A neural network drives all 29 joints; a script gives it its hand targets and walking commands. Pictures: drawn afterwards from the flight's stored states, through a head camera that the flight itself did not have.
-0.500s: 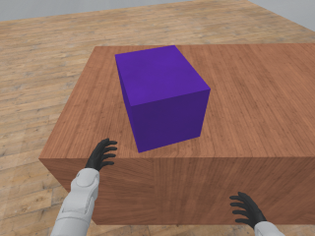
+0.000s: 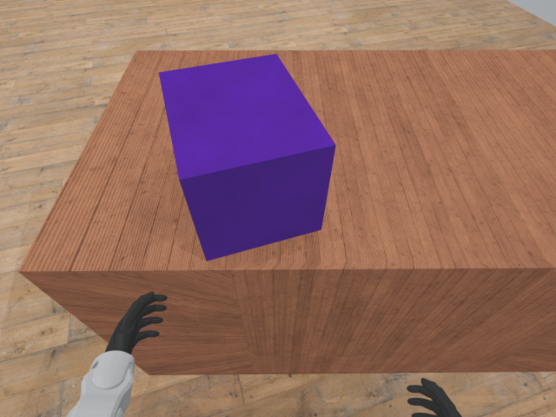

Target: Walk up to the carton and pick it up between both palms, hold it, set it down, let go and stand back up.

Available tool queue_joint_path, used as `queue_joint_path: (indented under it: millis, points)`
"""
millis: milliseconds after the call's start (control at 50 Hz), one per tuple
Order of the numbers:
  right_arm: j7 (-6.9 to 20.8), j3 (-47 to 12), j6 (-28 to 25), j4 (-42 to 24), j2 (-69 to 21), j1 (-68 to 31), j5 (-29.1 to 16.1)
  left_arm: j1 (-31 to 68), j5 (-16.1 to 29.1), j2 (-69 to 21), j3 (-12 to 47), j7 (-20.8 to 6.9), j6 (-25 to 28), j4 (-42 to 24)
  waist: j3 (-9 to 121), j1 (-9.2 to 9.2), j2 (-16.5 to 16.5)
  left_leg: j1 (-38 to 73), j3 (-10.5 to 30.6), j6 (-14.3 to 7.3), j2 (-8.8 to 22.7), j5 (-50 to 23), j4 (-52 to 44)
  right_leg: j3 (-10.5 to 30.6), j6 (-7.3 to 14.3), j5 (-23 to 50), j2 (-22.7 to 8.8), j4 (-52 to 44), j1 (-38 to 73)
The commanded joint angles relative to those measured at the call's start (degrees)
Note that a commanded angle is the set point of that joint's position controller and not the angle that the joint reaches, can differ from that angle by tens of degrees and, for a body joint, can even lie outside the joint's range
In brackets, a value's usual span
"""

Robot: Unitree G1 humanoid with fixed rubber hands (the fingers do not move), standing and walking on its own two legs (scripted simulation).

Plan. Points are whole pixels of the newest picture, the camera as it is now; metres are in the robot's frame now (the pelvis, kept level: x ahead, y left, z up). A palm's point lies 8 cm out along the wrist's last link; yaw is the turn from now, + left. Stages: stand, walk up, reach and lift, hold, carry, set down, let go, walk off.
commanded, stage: stand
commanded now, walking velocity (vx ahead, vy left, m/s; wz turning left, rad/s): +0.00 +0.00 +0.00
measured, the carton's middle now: (242, 153) +0.53 +0.07 +0.06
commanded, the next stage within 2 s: none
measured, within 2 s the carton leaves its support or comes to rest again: neither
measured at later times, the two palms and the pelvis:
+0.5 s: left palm out of the picture +0.12 +0.23 -0.13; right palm out of the picture +0.13 -0.26 -0.11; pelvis +0.02 -0.02 -0.01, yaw +2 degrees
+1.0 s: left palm out of the picture +0.10 +0.25 -0.14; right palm out of the picture +0.11 -0.26 -0.11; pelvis +0.02 -0.01 -0.01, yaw +2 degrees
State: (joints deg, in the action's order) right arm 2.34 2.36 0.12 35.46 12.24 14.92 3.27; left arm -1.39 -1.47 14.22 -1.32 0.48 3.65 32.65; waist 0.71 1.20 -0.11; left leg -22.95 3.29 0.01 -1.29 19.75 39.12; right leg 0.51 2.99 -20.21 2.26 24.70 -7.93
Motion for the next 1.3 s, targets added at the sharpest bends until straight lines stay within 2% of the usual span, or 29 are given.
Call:
queue_joint_path:
  millis: [0,60,100,120,140,160,200,220,240,280,340,360,380,400,420,460,480,500,540,600,680,740,860,960,1000,1120,1240,1260,1280]
  points:
    - [-0.74,0.91,-0.65,-4.58,3.9,-2.28,-0.92,-4.92,-0.1,5.0,-1.29,-0.41,-2.01,1.7,1.43,-3.23,14.15,-4.27,-4.36,0.34,-0.73,2.6,-0.69,5.61,1.55,69.64,-10.74,3.49,10.92]
    - [-1.75,1.32,-0.74,-4.0,5.98,0.94,-1.3,-2.99,0.71,5.2,-0.9,-0.39,-1.98,2.59,5.01,-0.56,10.17,5.65,-4.79,-0.42,0.5,-5.81,-6.96,4.78,2.77,63.45,-8.9,5.98,4.79]
    - [-2.68,1.56,-1.69,-4.03,7.64,1.89,-0.95,-4.74,1.29,6.59,-1.85,-0.15,-1.58,3.48,11.46,0.19,1.05,18.49,-0.41,-2.99,5.01,-37.8,-5.95,2.86,-0.07,46.35,-5.25,10.24,-1.46]
    - [-3.03,1.42,-1.87,-3.82,7.99,4.19,-0.94,-7.15,2.01,6.28,-1.64,-0.41,-1.46,4.25,14.12,0.84,-3.96,26.14,6.09,-7.48,10.83,-57.15,-5.27,1.22,-1.76,29.85,-2.42,16.19,-8.13]
    - [-3.36,1.37,-1.82,-3.2,7.2,4.57,-0.4,-4.96,1.62,3.31,-1.05,-0.77,-1.65,4.33,15.41,2.43,-8.87,31.04,10.53,-13.72,18.15,-71.94,-4.51,0.88,-2.99,-2.63,1.78,22.26,-15.44]
    - [-3.91,1.26,-1.64,-2.63,8.54,5.1,-0.41,-6.76,1.06,2.87,-1.1,-0.65,-2.94,4.33,15.89,1.69,-13.41,29.0,14.51,-16.57,20.79,-67.79,-7.38,1.64,-3.77,-14.82,0.63,25.92,-15.17]
    - [-4.02,0.88,-1.16,-3.56,6.69,-0.18,-0.44,-7.14,0.97,2.17,-0.43,-1.02,-3.35,5.59,10.52,0.46,-16.38,23.06,10.48,-14.37,18.29,-53.35,-11.07,2.21,-3.5,-15.89,-2.4,23.81,-16.35]
    - [-4.15,0.82,-0.93,-5.2,6.5,-2.19,-0.33,-7.22,0.88,2.96,-0.73,-1.44,-3.5,6.49,8.16,0.58,-12.19,18.57,8.68,-13.42,15.39,-48.28,-10.91,2.0,-4.26,-13.02,-1.7,22.65,-15.02]
    - [-4.59,-0.3,-0.45,-4.21,4.2,-2.12,-0.29,-9.38,0.77,2.27,-0.52,-1.71,-3.67,7.5,7.37,-0.75,-12.03,17.03,5.31,-11.46,13.68,-46.98,-10.83,0.68,-4.54,-11.58,-1.53,19.42,-13.65]
    - [-4.59,-0.01,-0.22,-2.95,5.14,1.04,-0.33,-7.79,0.38,2.44,-0.89,-1.31,-4.16,7.87,5.58,0.2,-10.62,17.65,5.03,-10.87,12.08,-49.72,-9.42,-0.84,-4.94,-6.55,-0.85,13.03,-11.0]
    - [-4.04,1.46,0.81,-2.15,8.83,2.05,-0.81,-14.29,0.55,1.35,-0.55,-0.83,-3.75,10.67,8.32,-2.29,-9.72,14.12,3.83,-6.92,9.39,-38.53,-6.23,-1.71,-4.54,9.7,-1.6,-1.27,-1.43]
    - [-4.24,1.61,0.42,-2.27,8.75,2.53,-0.92,-12.28,-0.51,3.44,-1.16,-0.45,-3.67,10.68,7.52,-2.13,-4.97,12.41,4.12,-4.9,8.59,-32.37,-3.76,1.07,-3.79,15.27,-4.62,-3.03,0.18]
    - [-4.41,1.28,0.22,-3.41,7.63,3.61,-1.61,-10.06,-1.37,5.98,-1.31,0.28,-3.47,9.57,7.83,0.06,6.41,8.61,1.6,-3.18,5.39,-22.55,0.74,9.22,-1.75,22.28,-10.75,-2.97,0.47]
    - [-4.21,-0.16,0.25,-4.16,3.44,1.14,-0.78,-10.31,-0.45,7.75,-1.45,0.24,-4.03,11.02,3.15,-1.14,11.76,6.05,-2.51,-1.3,0.3,-6.61,-0.32,12.79,0.98,26.87,-14.45,-3.9,-4.4]
    - [-4.24,-0.28,0.71,-3.51,2.66,0.64,-0.77,-8.21,-0.04,5.4,-1.35,-0.27,-4.3,12.07,1.1,-0.21,14.42,11.9,-2.99,-0.38,1.5,-1.46,-4.07,11.3,2.67,26.67,-14.19,-2.76,-9.04]
    - [-3.72,-0.09,0.77,-1.88,4.19,0.66,-0.64,-5.89,0.15,4.34,-1.16,0.01,-4.39,10.82,-1.52,-0.59,10.13,10.26,-1.23,-1.3,1.78,-8.27,-5.71,7.76,0.32,16.7,-9.2,-2.79,-8.54]
    - [-3.37,0.44,0.97,-1.36,4.65,0.66,-0.66,-5.52,0.42,5.21,-1.59,-0.28,-4.33,9.91,-2.02,-1.27,4.4,9.4,-1.21,-1.29,2.08,-13.11,-5.69,7.03,0.01,13.11,-8.51,-3.14,-8.57]
    - [-3.41,1.0,0.92,-1.03,6.56,2.64,-0.23,-7.16,-0.26,6.61,-1.95,0.12,-4.29,11.2,-2.13,-0.51,5.27,10.18,-1.22,-1.4,2.93,-14.43,-6.21,6.89,-0.58,13.95,-7.59,-2.52,-8.54]
    - [-3.88,1.17,0.52,-0.88,7.34,2.97,-0.91,-12.78,0.44,6.56,-2.28,-0.3,-3.61,13.01,2.48,-2.63,4.22,13.38,0.22,-1.06,4.97,-22.41,-6.93,5.09,-0.92,20.5,-6.53,0.49,-5.54]
    - [-4.26,1.55,-0.36,-0.44,7.83,2.36,-0.86,-8.54,0.0,5.39,-2.01,0.21,-3.13,12.94,2.1,-1.11,3.22,10.8,1.35,-1.47,5.61,-24.53,-6.7,3.28,-1.37,21.89,-4.99,1.02,-3.24]
    - [-4.37,1.17,-0.16,1.04,6.37,3.95,-0.91,-8.29,0.4,6.13,-2.2,-0.37,-4.01,13.29,3.5,-0.81,-3.99,13.66,1.5,-1.76,6.3,-28.86,-7.36,2.46,-1.55,21.8,-4.74,2.95,-3.17]
    - [-4.3,1.3,-0.14,1.37,6.95,2.88,-1.51,-11.31,0.67,6.11,-2.24,-0.12,-3.6,14.71,3.12,-1.83,-1.62,13.15,2.66,-3.01,6.49,-30.22,-7.64,3.2,-1.28,20.77,-5.05,3.26,-2.5]
    - [-4.58,1.35,0.22,1.96,6.39,3.77,-1.01,-9.78,0.11,7.12,-2.26,-0.04,-4.18,15.77,1.02,-1.66,0.38,12.09,2.05,-1.45,5.73,-27.2,-8.3,2.12,-1.31,21.31,-5.28,2.04,-2.46]
    - [-4.63,1.11,0.29,3.12,6.46,2.7,-1.08,-9.41,0.02,6.18,-1.96,-0.05,-5.35,17.87,-1.37,-2.0,-3.22,8.63,5.03,-3.86,7.64,-21.87,-12.05,2.18,-1.89,12.25,-3.75,1.6,-2.26]
    - [-4.66,1.19,0.14,4.0,6.14,2.58,-1.34,-9.81,0.3,6.11,-1.91,-0.16,-4.78,18.37,-0.77,-2.46,-0.47,12.19,3.9,-3.3,6.88,-21.27,-11.07,2.34,-2.16,14.31,-4.5,1.11,-4.66]
    - [-4.19,1.35,-0.17,4.88,6.93,3.08,-1.64,-8.75,0.34,7.03,-1.83,0.01,-4.7,20.15,-0.39,-0.94,-4.03,11.94,4.76,-3.47,6.9,-20.83,-14.17,2.59,-1.7,14.42,-5.3,0.12,-2.27]
    - [-4.81,1.38,-0.01,7.93,5.75,3.39,-1.65,-9.5,0.17,5.51,-1.89,0.03,-4.43,22.08,-1.6,-1.53,0.64,9.87,5.35,-3.5,6.96,-14.81,-14.46,2.79,-2.14,12.76,-5.55,-1.23,-1.25]
    - [-4.51,1.37,0.01,8.44,6.73,2.95,-1.48,-10.7,0.48,5.96,-1.84,0.44,-4.42,22.51,-1.48,-1.59,-1.31,10.25,3.31,-3.01,5.83,-14.82,-13.88,3.59,-1.83,13.85,-5.87,-2.14,-1.43]
    - [-4.99,1.22,-0.22,8.2,6.54,2.67,-1.27,-9.81,0.54,5.18,-1.95,0.44,-4.35,23.16,-1.33,-1.23,1.74,10.24,4.08,-3.15,5.55,-15.01,-13.83,3.56,-1.66,15.12,-6.01,-1.75,-1.35]
